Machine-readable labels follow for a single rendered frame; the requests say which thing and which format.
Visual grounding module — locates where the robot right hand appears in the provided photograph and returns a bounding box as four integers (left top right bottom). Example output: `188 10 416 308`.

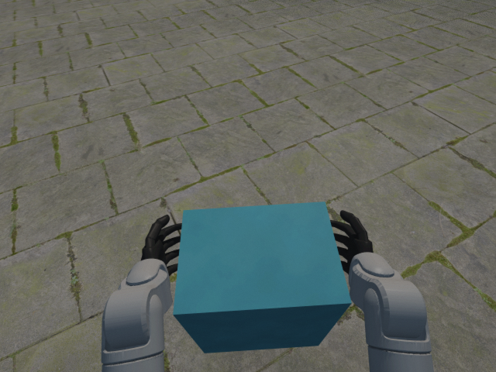
330 210 373 274

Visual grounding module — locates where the robot right forearm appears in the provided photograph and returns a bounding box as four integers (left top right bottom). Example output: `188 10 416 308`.
349 252 434 372

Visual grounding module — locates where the robot left forearm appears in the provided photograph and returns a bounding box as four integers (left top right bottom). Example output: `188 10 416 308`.
102 259 173 372

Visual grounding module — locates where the carton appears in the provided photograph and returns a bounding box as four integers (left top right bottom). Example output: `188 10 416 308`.
173 201 352 353

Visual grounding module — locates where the robot left hand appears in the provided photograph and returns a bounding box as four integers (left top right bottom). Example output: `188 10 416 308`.
141 215 182 276

